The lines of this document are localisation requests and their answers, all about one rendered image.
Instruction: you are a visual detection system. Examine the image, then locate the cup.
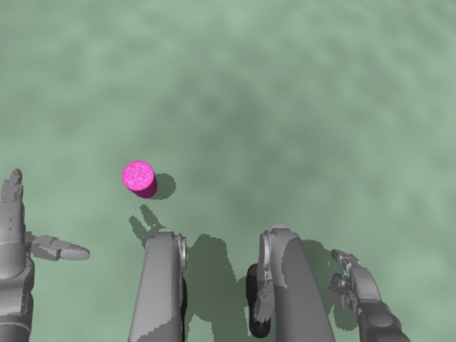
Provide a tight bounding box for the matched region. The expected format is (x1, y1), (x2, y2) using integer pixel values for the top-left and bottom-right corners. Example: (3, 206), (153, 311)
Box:
(122, 161), (157, 198)

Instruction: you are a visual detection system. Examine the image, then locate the right robot foot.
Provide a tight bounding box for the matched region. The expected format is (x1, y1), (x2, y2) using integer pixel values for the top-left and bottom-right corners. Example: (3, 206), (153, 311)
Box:
(246, 264), (271, 338)

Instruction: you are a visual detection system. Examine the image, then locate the left robot hand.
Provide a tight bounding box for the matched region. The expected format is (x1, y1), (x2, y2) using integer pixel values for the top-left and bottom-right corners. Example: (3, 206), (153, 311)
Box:
(0, 169), (90, 261)

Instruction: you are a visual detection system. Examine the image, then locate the right robot hand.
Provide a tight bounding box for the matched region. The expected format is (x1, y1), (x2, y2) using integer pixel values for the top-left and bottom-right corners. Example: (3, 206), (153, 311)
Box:
(327, 249), (382, 313)

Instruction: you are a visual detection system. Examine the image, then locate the right robot arm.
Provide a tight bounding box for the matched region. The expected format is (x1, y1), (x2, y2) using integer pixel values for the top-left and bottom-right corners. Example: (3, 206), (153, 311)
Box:
(356, 299), (411, 342)

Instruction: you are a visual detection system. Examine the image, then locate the left robot arm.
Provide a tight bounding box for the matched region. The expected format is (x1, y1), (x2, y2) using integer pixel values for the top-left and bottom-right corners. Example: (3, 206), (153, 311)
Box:
(0, 243), (35, 342)

